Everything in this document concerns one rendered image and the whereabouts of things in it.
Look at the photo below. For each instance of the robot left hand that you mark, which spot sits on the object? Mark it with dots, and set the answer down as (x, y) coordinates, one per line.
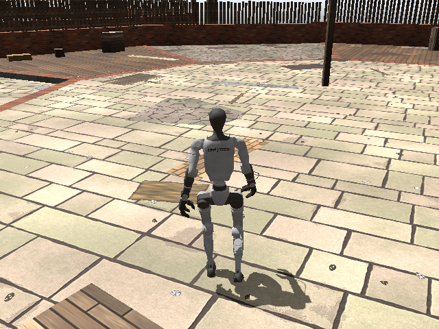
(183, 208)

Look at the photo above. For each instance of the robot head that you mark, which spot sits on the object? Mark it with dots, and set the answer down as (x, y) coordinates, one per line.
(217, 118)

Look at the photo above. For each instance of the robot left thigh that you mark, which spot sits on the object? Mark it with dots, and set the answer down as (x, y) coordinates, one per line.
(204, 207)

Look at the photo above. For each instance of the robot right upper arm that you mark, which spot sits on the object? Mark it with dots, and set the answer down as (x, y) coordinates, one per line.
(243, 154)

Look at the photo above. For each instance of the right robot forearm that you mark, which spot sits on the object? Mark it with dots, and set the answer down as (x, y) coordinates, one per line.
(250, 178)

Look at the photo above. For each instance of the robot right hand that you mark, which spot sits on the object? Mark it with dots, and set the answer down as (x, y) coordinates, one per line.
(246, 188)

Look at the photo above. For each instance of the robot left upper arm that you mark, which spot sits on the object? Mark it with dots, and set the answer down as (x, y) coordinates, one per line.
(194, 157)

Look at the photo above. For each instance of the left robot forearm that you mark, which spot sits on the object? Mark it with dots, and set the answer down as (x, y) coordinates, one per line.
(186, 189)

